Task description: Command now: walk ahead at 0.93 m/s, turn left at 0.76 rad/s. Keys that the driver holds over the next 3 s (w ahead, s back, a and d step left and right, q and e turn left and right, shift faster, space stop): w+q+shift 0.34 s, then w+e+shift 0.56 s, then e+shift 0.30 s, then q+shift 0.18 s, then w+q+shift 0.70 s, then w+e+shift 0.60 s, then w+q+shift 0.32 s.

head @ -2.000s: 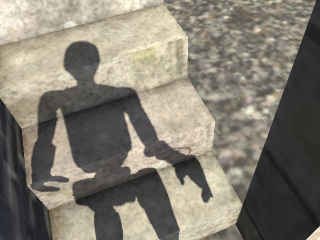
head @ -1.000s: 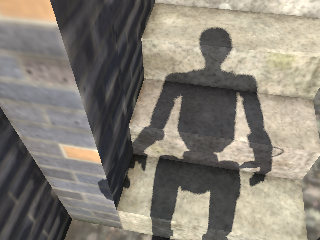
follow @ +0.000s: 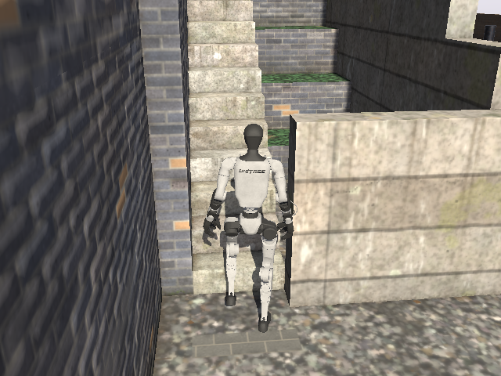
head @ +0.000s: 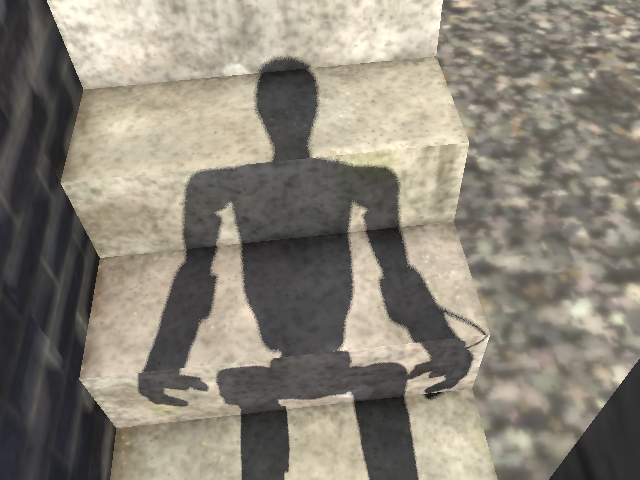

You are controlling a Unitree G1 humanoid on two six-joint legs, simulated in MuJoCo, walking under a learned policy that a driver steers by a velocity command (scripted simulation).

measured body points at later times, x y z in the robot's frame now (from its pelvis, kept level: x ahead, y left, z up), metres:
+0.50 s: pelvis +0.23 +0.05 +0.02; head +0.30 +0.08 +0.46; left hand +0.50 +0.28 +0.02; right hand +0.31 -0.21 -0.11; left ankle +0.10 +0.06 -0.73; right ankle +0.40 -0.01 -0.52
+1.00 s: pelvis +0.50 +0.16 +0.24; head +0.59 +0.20 +0.68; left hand +0.41 +0.39 +0.09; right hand +0.83 +0.06 +0.22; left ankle +0.62 +0.31 -0.36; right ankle +0.41 +0.01 -0.47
